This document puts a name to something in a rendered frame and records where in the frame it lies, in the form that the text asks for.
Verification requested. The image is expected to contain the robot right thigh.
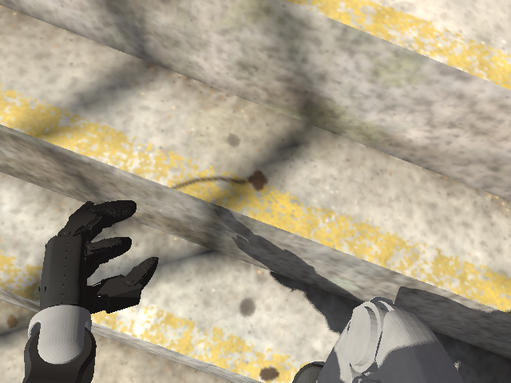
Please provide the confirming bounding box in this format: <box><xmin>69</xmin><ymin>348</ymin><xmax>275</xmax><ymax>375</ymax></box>
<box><xmin>344</xmin><ymin>301</ymin><xmax>464</xmax><ymax>383</ymax></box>

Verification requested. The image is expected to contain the left robot forearm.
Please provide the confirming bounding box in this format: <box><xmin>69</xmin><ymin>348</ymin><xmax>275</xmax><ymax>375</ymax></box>
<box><xmin>22</xmin><ymin>305</ymin><xmax>97</xmax><ymax>383</ymax></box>

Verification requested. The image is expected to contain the left robot hand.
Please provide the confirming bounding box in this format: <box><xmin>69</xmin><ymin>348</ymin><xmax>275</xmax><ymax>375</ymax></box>
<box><xmin>38</xmin><ymin>200</ymin><xmax>159</xmax><ymax>314</ymax></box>

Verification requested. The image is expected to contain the right robot shin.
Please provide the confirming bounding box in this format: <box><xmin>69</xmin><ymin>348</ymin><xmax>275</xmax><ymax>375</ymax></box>
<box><xmin>316</xmin><ymin>296</ymin><xmax>393</xmax><ymax>383</ymax></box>

